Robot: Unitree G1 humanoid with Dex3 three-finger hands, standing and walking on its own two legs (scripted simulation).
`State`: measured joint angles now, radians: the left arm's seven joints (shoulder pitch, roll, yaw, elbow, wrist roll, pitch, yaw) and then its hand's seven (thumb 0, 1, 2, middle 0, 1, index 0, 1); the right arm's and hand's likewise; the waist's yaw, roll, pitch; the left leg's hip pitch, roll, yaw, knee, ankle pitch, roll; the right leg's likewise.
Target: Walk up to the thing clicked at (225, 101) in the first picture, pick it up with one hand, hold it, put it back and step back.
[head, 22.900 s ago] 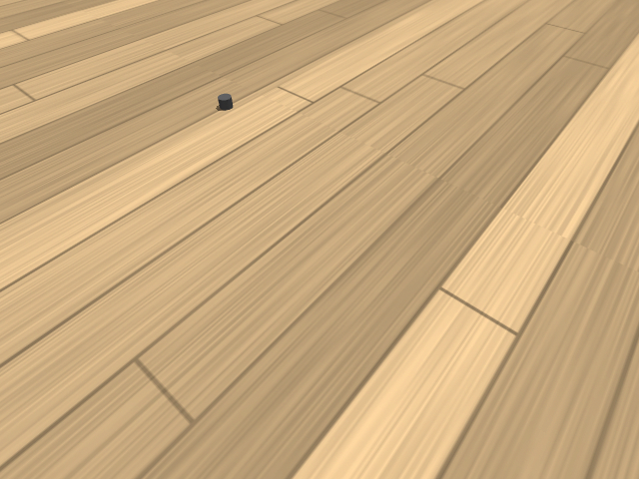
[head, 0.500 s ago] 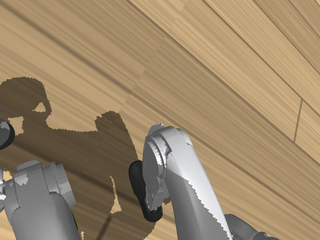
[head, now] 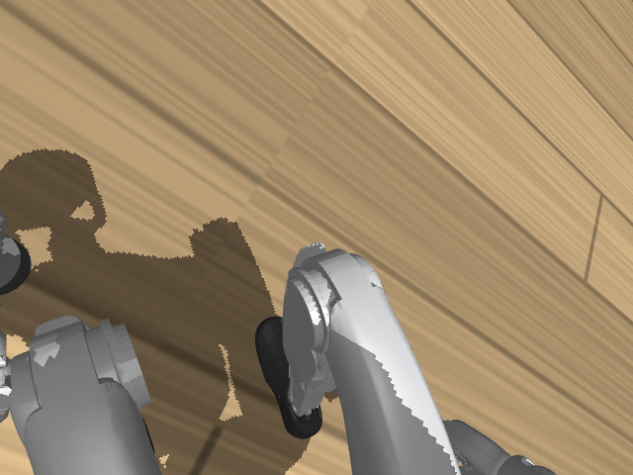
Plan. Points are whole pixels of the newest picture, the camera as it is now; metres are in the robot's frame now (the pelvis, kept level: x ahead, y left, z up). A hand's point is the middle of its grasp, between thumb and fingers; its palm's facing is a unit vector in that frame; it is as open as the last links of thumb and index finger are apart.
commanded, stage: settle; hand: left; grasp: from above
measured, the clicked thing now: out of the picture +0.40 +0.26 -0.28
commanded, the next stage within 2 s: lift in 0.78 s
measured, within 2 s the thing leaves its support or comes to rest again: leaves its support in 0.26 s
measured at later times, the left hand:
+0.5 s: hand out of the picture +0.41 +0.28 -0.20, palm faces -0.38 -0.11 -0.92, open 10.8 cm
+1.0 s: hand out of the picture +0.40 +0.28 -0.14, palm faces -0.43 -0.10 -0.90, open 10.6 cm
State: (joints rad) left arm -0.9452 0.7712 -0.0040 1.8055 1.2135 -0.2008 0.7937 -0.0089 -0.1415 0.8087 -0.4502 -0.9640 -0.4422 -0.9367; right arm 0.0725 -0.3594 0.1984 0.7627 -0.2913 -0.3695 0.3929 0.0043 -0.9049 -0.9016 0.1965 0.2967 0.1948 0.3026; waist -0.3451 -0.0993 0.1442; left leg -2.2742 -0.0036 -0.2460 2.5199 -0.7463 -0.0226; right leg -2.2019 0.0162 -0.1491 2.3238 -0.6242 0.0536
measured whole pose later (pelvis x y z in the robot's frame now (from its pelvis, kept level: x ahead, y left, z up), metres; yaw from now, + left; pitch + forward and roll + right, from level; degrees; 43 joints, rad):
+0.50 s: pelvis +0.01 +0.00 +0.00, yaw +2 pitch +34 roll -10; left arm -0.83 0.60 0.05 1.48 1.18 -0.09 0.64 0.01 -0.07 0.74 -0.53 -1.06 -0.42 -0.94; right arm 0.14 -0.32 0.05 0.82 -0.18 -0.24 0.40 0.01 -0.92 -0.91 0.20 0.30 0.20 0.30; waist -0.25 0.02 -0.05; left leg -2.32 0.00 -0.17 2.48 -0.76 -0.01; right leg -2.28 0.01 -0.09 2.33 -0.65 0.04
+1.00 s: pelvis +0.00 -0.01 +0.04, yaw +7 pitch +35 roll -6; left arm -0.84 0.52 0.00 1.38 1.20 -0.12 0.47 0.01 -0.07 0.66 -0.64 -0.90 -0.51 -0.81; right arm 0.13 -0.31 -0.02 0.78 -0.14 -0.11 0.19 0.01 -0.92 -0.91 0.20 0.30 0.20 0.30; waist -0.18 0.03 -0.12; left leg -2.25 -0.01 -0.11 2.34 -0.71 -0.03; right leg -2.23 -0.02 -0.04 2.25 -0.64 0.02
